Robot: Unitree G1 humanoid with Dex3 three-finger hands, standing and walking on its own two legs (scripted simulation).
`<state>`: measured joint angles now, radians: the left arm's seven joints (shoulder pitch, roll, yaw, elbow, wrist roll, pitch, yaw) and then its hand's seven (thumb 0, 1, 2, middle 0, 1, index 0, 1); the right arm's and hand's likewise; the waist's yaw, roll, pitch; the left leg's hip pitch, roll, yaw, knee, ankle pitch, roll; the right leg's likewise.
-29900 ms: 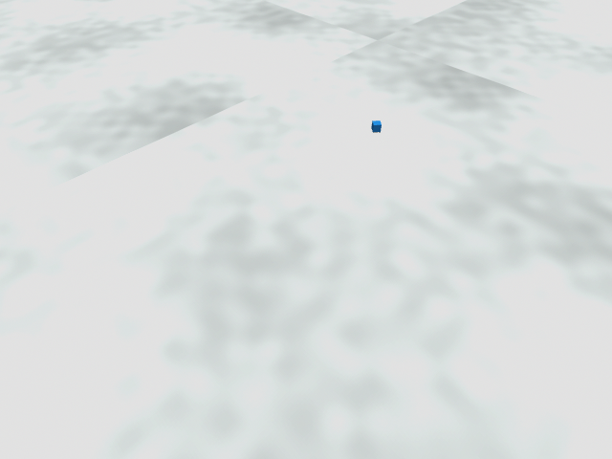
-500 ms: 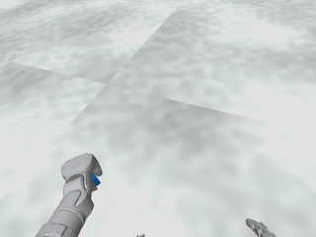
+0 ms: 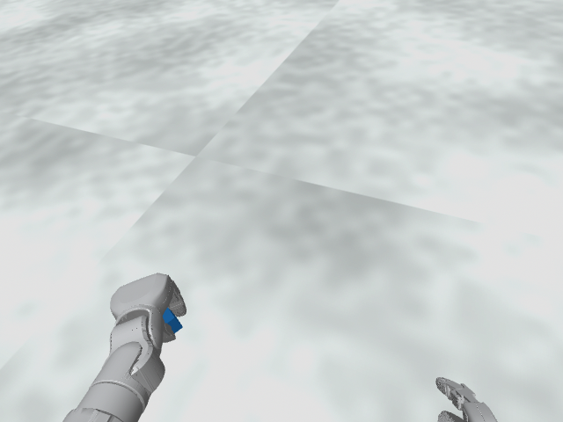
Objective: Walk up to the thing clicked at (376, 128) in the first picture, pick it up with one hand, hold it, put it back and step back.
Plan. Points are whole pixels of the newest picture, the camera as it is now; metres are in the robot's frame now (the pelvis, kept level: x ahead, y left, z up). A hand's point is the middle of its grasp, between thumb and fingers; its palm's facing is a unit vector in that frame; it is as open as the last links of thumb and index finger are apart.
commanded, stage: hold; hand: left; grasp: from above
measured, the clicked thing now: (160, 321) +0.32 +0.23 -0.06
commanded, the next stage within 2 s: crouch in 1.00 s
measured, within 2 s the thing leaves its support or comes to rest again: neither
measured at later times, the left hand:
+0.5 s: hand (157, 322) +0.30 +0.22 -0.02, palm faces -0.39 -0.18 -0.90, open 5.5 cm
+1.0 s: hand (150, 324) +0.30 +0.23 -0.02, palm faces -0.39 -0.18 -0.90, open 5.4 cm
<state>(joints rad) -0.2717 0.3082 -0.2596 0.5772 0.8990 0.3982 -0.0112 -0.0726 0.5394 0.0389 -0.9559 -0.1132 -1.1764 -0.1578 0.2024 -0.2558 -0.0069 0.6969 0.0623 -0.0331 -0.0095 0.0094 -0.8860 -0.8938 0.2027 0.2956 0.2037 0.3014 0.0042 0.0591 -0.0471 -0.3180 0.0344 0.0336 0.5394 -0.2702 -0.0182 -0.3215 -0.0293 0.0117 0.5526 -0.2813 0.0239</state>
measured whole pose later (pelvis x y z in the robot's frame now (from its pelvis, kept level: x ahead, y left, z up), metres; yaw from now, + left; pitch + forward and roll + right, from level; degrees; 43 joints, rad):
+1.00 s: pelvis +0.00 +0.00 +0.00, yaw +0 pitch +2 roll +0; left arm -0.26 0.32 -0.26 0.55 0.91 0.41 -0.05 -0.05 0.51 0.15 -0.91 -0.17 -1.15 -0.27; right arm 0.21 -0.25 -0.01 0.68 0.07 -0.01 -0.01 0.01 -0.89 -0.90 0.20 0.30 0.20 0.30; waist 0.02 0.06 -0.04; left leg -0.27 0.03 0.04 0.49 -0.25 -0.02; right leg -0.28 -0.03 0.02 0.50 -0.26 0.03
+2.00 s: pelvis -0.06 +0.01 -0.21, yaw -1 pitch +33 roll -2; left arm -0.75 0.39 0.02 1.33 0.99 0.16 0.45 -0.09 0.55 0.03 -0.96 -0.10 -1.19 -0.10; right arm 0.23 -0.24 -0.05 0.79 -0.05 -0.08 0.04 0.01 -0.87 -0.89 0.20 0.29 0.20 0.30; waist -0.14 0.06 -0.22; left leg -1.62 0.05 -0.03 1.64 -0.60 -0.01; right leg -1.59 -0.01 0.00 1.61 -0.59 0.03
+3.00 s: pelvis -0.09 +0.00 -0.42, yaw -4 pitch +35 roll -5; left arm -0.95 0.59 0.16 1.54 1.09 0.01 0.49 -0.09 0.56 0.03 -0.96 -0.10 -1.19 -0.10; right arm 0.15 -0.26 0.01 0.83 -0.15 -0.14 0.17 0.00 -0.89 -0.89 0.20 0.30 0.21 0.30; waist -0.21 0.01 -0.09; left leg -2.27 0.03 -0.12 2.33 -0.68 -0.03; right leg -2.22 0.02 -0.02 2.28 -0.67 0.04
